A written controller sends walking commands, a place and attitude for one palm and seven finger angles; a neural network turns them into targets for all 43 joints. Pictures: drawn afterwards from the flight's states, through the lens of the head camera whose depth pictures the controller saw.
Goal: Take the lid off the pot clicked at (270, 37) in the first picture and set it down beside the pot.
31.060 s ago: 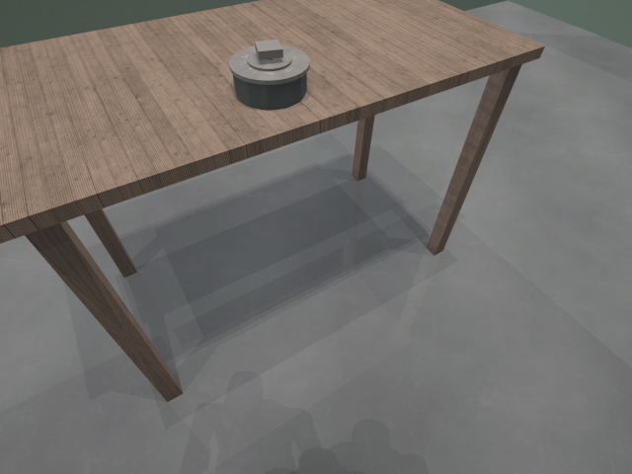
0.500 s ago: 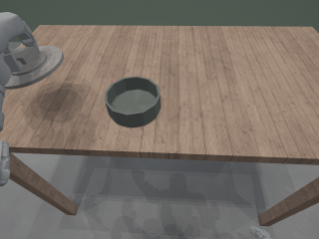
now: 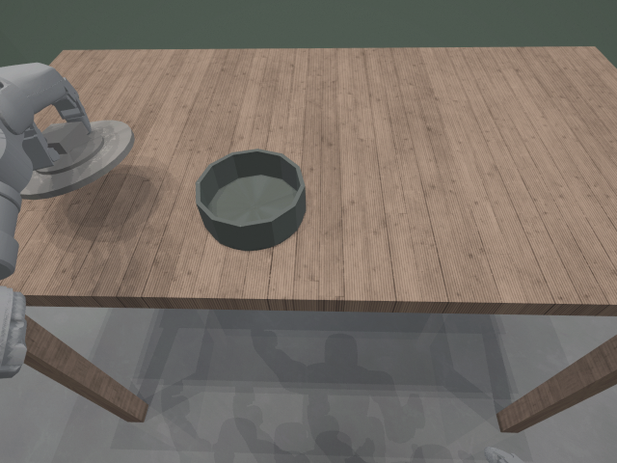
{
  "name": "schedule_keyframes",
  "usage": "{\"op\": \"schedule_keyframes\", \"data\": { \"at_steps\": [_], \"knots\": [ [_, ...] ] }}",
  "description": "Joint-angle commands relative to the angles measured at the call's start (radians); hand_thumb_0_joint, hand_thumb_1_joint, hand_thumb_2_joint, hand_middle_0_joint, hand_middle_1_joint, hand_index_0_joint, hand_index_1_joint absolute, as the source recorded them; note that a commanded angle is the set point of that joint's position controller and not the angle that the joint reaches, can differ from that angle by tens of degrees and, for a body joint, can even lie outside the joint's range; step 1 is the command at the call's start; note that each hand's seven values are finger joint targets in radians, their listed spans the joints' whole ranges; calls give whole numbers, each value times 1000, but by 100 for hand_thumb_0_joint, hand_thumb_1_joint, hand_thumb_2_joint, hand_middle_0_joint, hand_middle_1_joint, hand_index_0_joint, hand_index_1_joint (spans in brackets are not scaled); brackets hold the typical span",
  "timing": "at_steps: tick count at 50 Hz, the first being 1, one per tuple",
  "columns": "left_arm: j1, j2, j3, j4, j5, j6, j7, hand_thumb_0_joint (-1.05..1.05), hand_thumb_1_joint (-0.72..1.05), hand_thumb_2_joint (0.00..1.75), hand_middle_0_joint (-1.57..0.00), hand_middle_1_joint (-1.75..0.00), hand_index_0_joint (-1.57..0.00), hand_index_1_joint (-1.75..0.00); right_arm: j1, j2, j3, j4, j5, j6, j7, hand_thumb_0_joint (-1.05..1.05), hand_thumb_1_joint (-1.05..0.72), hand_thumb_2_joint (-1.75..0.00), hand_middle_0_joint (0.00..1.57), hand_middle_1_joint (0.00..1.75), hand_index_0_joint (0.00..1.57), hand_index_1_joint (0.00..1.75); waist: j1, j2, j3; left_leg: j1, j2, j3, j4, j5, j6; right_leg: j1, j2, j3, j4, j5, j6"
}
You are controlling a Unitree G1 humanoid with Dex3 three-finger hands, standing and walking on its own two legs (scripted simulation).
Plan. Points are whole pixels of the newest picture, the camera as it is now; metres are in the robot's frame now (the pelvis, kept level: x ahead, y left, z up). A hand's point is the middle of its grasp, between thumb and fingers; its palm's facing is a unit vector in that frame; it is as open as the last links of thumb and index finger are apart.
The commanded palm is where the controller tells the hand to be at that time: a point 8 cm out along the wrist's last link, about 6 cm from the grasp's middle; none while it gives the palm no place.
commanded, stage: lower the lid onto the table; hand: left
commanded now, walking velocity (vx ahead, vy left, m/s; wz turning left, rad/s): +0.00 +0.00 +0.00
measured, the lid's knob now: (59, 138) +0.47 +0.30 +0.19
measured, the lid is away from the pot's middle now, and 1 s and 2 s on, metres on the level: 0.22 0.22 0.23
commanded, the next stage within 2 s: open the fingers wide in 1.88 s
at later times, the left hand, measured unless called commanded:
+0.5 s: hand (52, 166) +0.43 +0.30 +0.18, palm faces -0.32 -0.10 -0.94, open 8.2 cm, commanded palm +0.42 +0.30 +0.25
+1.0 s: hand (62, 188) +0.42 +0.30 +0.15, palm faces -0.38 -0.12 -0.92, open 8.2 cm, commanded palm +0.43 +0.31 +0.21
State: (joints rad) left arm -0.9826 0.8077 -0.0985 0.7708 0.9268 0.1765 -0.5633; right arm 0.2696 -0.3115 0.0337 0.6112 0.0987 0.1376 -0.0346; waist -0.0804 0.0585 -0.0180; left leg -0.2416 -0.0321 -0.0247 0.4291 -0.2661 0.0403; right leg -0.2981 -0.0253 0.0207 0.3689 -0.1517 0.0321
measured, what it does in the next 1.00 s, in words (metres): stands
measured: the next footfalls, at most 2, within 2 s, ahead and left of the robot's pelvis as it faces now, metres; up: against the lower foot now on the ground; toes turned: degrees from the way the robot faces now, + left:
none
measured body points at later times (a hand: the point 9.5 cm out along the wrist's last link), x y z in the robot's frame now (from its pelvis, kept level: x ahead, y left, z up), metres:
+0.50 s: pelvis +0.00 +0.00 +0.00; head +0.03 -0.01 +0.45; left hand +0.44 +0.30 +0.24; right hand +0.09 -0.27 -0.12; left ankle -0.03 +0.10 -0.74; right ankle +0.02 -0.15 -0.74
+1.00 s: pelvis -0.01 +0.00 +0.00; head +0.02 -0.01 +0.45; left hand +0.44 +0.30 +0.20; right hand +0.07 -0.27 -0.12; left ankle -0.03 +0.10 -0.74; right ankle +0.02 -0.15 -0.74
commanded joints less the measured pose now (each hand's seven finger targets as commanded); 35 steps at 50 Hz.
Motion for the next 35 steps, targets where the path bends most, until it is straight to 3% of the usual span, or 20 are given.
{"op": "schedule_keyframes", "data": {
  "at_steps": [1, 2, 3, 5, 10, 12, 13, 15, 17, 18, 20, 22, 23, 25, 27, 28, 30, 32, 33, 35],
  "knots": [
    [-574, 311, 116, -297, 8, -13, 54, 0, 37, 133, -93, -64, -96, -65, -41, -134, -53, -119, -4, -38, -12, 0, -90, -90, 20, 30, 20, 30, -2, 69, -430, 148, -6, 0, -19, 486, 38, 213, 60, -57, 24, 283, -79],
    [-561, 277, 90, -278, -8, -13, 55, 0, 37, 133, -93, -64, -96, -65, -33, -142, -56, -115, -5, -40, -13, 0, -90, -90, 20, 30, 20, 30, -17, 98, -405, 163, -2, -3, -15, 499, 34, 175, 62, -65, 11, 271, -81],
    [-587, 343, 149, -314, 5, -16, 60, 0, 37, 133, -93, -64, -96, -65, -18, -135, -59, -109, -9, -44, -13, 0, -90, -90, 20, 30, 20, 30, -2, 63, -432, 158, -4, -8, -17, 479, 34, 212, 62, -56, 19, 274, -77],
    [-520, 365, 170, -221, 7, -23, 59, 0, 37, 133, -93, -64, -96, -65, -20, -142, -52, -98, -5, -40, -15, 0, -90, -90, 20, 30, 20, 30, 4, 12, -404, 111, -8, 3, -21, 450, 36, 229, 62, -60, 26, 284, -77],
    [-466, 277, 104, -179, -1, -33, 60, 0, 37, 133, -93, -64, -96, -65, -36, -137, -51, -104, -5, -35, -8, 0, -90, -90, 20, 30, 20, 30, -1, 44, -354, 94, -6, 8, -18, 441, 28, 192, 57, -64, 27, 269, -79],
    [-430, 292, 112, -138, -12, -34, 62, 0, 37, 133, -93, -64, -96, -65, -26, -154, -55, -98, -2, -28, -6, 0, -90, -90, 20, 30, 20, 30, -7, 49, -321, 75, -3, 15, -21, 402, 25, 173, 58, -69, 16, 246, -82],
    [-478, 330, 139, -196, 2, -40, 65, 0, 37, 133, -93, -64, -96, -65, -29, -142, -52, -108, -6, -27, -6, 0, -90, -90, 20, 30, 20, 30, 4, 26, -362, 74, -7, 13, -25, 385, 29, 207, 58, -61, 23, 245, -78],
    [-508, 322, 134, -245, -1, -46, 68, 0, 37, 133, -93, -64, -96, -65, -43, -136, -53, -117, -6, -31, -9, 0, -90, -90, 20, 30, 20, 30, 2, 56, -409, 101, -12, 9, -16, 429, 36, 228, 55, -54, 31, 278, -79],
    [-479, 289, 115, -219, -18, -47, 69, 0, 37, 133, -93, -64, -96, -65, -32, -144, -57, -110, -7, -31, -10, 0, -90, -90, 20, 30, 20, 30, -11, 84, -390, 128, -5, 0, -8, 479, 31, 185, 59, -64, 21, 275, -81],
    [-505, 339, 158, -273, -7, -52, 72, 0, 37, 133, -93, -64, -96, -65, -25, -138, -59, -110, -11, -33, -8, 0, -90, -90, 20, 30, 20, 30, 1, 68, -417, 133, -6, -1, -8, 465, 32, 211, 60, -55, 27, 276, -77],
    [-436, 325, 159, -190, -12, -56, 70, 0, 37, 133, -93, -64, -96, -65, -31, -137, -53, -107, -9, -33, -11, 0, -90, -90, 20, 30, 20, 30, 1, 22, -380, 101, -9, 4, -7, 456, 35, 206, 60, -62, 32, 280, -77],
    [-411, 292, 126, -144, -23, -60, 69, 0, 37, 133, -93, -64, -96, -65, -23, -151, -57, -99, -6, -28, -8, 0, -90, -90, 20, 30, 20, 30, -9, 42, -341, 83, -6, 7, -13, 422, 28, 179, 59, -69, 21, 256, -80],
    [-436, 321, 149, -181, -11, -64, 72, 0, 37, 133, -93, -64, -96, -65, -21, -143, -56, -102, -8, -24, -7, 0, -90, -90, 20, 30, 20, 30, 1, 18, -363, 76, -7, 8, -17, 392, 28, 198, 60, -64, 28, 243, -76],
    [-462, 269, 99, -158, -15, -67, 71, 0, 37, 133, -93, -64, -96, -65, -31, -139, -53, -99, -6, -20, -11, 0, -90, -90, 20, 30, 20, 30, -11, 12, -336, 70, -7, 10, -25, 346, 30, 172, 60, -69, 24, 214, -78],
    [-475, 252, 82, -179, -27, -70, 77, 0, 37, 133, -93, -64, -96, -65, -28, -148, -61, -99, -6, -24, -10, 0, -90, -90, 20, 30, 20, 30, -21, 70, -348, 103, -5, 4, -15, 385, 28, 149, 62, -69, 19, 215, -83],
    [-529, 299, 120, -272, -18, -80, 82, 0, 37, 133, -93, -64, -96, -65, -25, -139, -61, -105, -12, -29, -8, 0, -90, -90, 20, 30, 20, 30, -7, 85, -409, 128, -9, -5, -15, 404, 31, 184, 63, -58, 25, 228, -81],
    [-479, 325, 158, -244, -19, -85, 88, 0, 37, 133, -93, -64, -96, -65, -26, -137, -59, -103, -14, -34, -11, 0, -90, -90, 20, 30, 20, 30, 0, 79, -432, 138, -11, -7, -2, 476, 35, 204, 63, -58, 36, 272, -82],
    [-413, 301, 145, -158, -28, -86, 86, 0, 37, 133, -93, -64, -96, -65, -10, -149, -61, -92, -14, -33, -11, 0, -90, -90, 20, 30, 20, 30, -10, 67, -379, 109, -10, -2, -1, 455, 30, 180, 65, -65, 26, 264, -83],
    [-439, 339, 176, -188, -17, -92, 89, 0, 37, 133, -93, -64, -96, -65, -8, -143, -60, -90, -15, -29, -9, 0, -90, -90, 20, 30, 20, 30, 0, 33, -384, 88, -10, 0, -10, 426, 29, 206, 63, -62, 32, 257, -77],
    [-405, 292, 136, -120, -22, -96, 85, 0, 37, 133, -93, -64, -96, -65, -20, -142, -56, -91, -11, -24, -11, 0, -90, -90, 20, 30, 20, 30, -4, 0, -337, 51, -12, 10, -15, 366, 31, 189, 61, -67, 33, 236, -78]
  ]
}}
